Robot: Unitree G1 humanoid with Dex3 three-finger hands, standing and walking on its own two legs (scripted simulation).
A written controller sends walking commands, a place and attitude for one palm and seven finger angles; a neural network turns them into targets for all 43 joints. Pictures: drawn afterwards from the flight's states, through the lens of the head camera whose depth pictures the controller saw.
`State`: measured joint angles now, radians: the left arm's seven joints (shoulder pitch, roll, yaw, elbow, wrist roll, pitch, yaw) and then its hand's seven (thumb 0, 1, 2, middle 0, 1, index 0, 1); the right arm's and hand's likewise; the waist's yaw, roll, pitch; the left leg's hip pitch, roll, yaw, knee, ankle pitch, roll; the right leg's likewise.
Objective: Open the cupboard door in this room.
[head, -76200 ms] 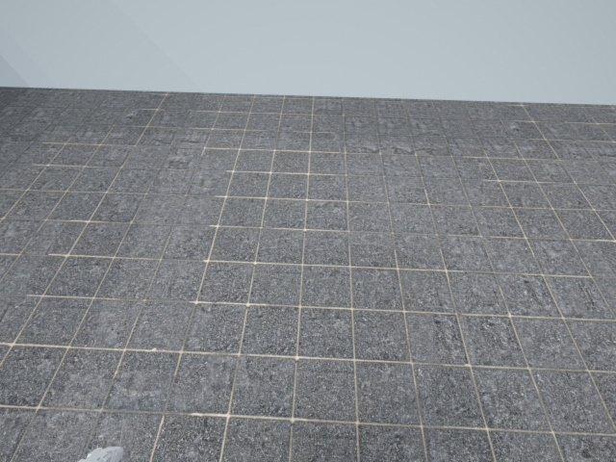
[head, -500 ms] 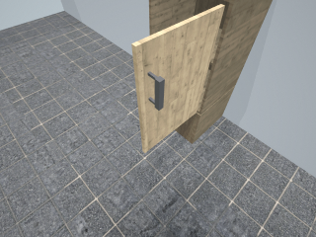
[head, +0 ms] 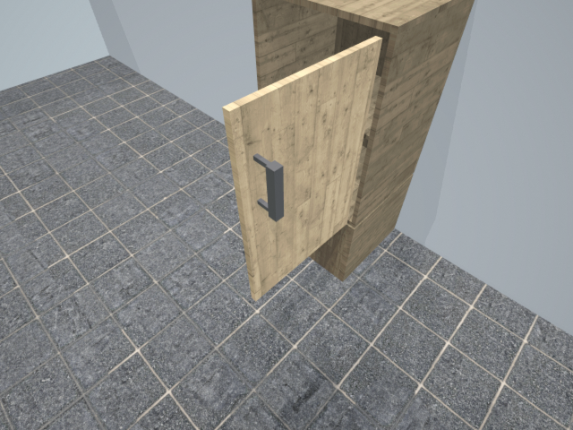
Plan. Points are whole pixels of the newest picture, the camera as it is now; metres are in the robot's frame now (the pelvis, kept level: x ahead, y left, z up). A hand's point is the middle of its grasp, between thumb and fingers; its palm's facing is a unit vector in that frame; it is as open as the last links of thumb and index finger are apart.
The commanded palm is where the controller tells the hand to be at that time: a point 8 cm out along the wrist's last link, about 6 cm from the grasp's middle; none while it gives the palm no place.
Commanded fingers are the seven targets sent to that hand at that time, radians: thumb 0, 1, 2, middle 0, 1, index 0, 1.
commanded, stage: let the arm hang, fingers relaxed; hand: left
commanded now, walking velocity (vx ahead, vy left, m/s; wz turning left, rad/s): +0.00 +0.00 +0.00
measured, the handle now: (267, 187) +0.53 +0.06 +0.02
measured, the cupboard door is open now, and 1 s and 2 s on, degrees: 88 88 88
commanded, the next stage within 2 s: look to check the result in 0.06 s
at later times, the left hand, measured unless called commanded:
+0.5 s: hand out of the picture -0.01 +0.16 -0.17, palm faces +0.05 -0.98 -0.21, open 7.4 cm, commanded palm none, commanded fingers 0.00 0.90 0.90 -0.20 -0.30 -0.20 -0.30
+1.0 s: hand out of the picture +0.01 +0.17 -0.17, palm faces +0.03 -0.98 -0.21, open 7.4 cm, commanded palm none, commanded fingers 0.00 0.90 0.90 -0.20 -0.30 -0.20 -0.30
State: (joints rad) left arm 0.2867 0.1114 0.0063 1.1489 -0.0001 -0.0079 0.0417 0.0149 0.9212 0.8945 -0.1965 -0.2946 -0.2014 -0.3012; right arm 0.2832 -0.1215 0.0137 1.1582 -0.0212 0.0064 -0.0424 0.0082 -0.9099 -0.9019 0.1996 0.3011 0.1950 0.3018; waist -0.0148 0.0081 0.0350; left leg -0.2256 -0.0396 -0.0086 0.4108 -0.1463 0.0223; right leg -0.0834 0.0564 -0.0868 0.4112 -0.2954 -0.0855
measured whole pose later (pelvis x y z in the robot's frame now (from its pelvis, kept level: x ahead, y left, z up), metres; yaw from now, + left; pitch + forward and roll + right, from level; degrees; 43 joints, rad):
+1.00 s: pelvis +0.02 +0.00 +0.00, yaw -1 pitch -2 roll +1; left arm 0.28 0.15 0.01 1.15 0.00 -0.01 0.04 0.00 0.90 0.89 -0.20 -0.29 -0.20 -0.30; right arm 0.24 -0.16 0.01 1.16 -0.01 0.01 -0.04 0.01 -0.91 -0.90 0.20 0.30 0.20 0.30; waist -0.01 0.00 0.07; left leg -0.19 -0.03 0.00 0.40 -0.17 0.02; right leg -0.03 0.07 -0.07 0.35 -0.29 -0.09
